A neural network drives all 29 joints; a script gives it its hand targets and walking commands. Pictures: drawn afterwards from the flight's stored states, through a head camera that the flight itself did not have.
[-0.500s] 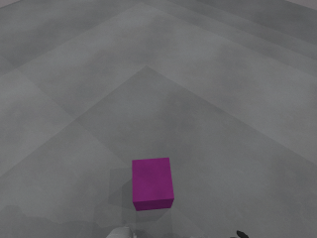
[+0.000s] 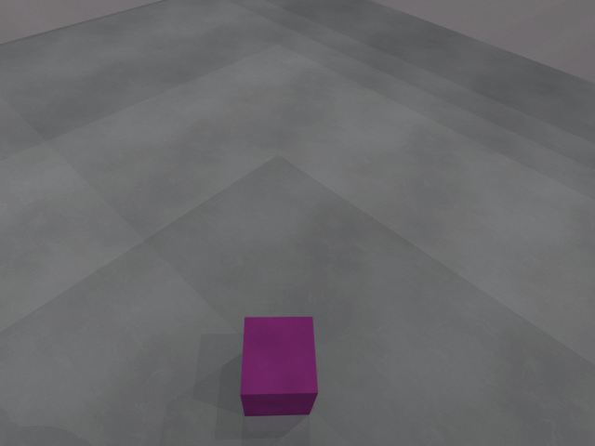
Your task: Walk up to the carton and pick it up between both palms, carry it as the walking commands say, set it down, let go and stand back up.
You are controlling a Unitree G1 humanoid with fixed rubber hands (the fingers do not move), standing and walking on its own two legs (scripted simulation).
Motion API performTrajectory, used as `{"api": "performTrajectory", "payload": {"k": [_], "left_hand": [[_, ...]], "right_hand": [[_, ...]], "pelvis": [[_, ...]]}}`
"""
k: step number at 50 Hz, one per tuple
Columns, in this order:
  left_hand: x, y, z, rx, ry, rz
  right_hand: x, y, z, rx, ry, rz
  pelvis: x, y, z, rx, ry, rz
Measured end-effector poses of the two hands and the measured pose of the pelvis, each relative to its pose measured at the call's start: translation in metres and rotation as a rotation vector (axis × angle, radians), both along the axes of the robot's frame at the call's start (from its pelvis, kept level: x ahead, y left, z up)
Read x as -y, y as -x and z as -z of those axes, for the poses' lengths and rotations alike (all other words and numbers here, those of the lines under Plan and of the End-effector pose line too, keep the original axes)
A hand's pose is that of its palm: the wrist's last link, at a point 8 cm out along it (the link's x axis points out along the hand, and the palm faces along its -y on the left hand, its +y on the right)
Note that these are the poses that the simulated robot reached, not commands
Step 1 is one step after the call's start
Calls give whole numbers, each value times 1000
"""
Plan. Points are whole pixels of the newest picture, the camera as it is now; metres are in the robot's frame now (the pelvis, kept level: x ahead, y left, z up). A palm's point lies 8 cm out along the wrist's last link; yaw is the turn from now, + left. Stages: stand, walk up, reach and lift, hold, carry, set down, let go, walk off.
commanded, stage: stand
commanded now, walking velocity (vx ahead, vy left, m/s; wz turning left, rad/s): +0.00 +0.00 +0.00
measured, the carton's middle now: (278, 367) +0.42 +0.02 -0.65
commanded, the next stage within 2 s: reach and lift in 0.64 s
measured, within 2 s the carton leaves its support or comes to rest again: neither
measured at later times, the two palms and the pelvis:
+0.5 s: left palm out of the picture -0.01 +0.20 -0.15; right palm out of the picture -0.01 -0.22 -0.15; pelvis +0.01 -0.01 +0.00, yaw +0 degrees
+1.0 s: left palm (149, 439) +0.15 +0.20 -0.13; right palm (446, 444) +0.15 -0.23 -0.13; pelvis -0.01 -0.02 -0.03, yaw -1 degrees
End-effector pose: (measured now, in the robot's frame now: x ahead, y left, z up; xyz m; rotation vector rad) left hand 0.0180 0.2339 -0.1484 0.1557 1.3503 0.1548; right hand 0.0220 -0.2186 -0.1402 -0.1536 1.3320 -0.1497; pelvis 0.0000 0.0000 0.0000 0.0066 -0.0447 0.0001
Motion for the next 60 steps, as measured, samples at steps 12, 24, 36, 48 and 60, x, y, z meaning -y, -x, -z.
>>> {"api": "performTrajectory", "payload": {"k": [12,24,36,48,60], "left_hand": [[23,37,0,-88,32,-36],[35,32,2,-76,43,-38],[30,-29,6,30,17,-12],[29,-140,-20,57,32,44],[25,-121,35,138,58,22]], "right_hand": [[4,9,3,-35,-15,1],[2,30,5,-82,-27,32],[13,6,18,-49,-40,102],[15,-143,-11,50,-33,-53],[3,-123,45,109,-56,-43]], "pelvis": [[6,-3,-2,5,3,4],[12,-6,-2,2,2,7],[16,2,16,-120,6,14],[18,11,27,-221,11,16],[18,32,66,-373,10,-2]]}}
